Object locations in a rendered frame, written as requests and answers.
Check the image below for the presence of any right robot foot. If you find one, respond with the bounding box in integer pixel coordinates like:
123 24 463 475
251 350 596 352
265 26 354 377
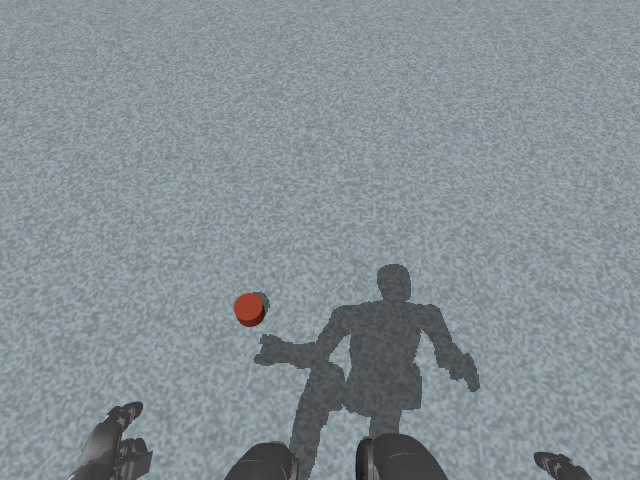
356 439 372 480

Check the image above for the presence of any left robot arm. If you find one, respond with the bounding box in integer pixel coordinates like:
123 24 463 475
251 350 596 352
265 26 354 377
66 463 116 480

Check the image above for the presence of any right robot hand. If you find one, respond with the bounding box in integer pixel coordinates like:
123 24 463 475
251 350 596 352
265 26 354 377
534 452 593 480

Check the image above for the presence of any left robot hand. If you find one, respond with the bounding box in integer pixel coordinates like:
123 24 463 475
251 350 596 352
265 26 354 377
76 401 153 480

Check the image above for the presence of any tin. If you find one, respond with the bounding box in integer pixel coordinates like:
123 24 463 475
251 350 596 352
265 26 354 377
234 293 265 327

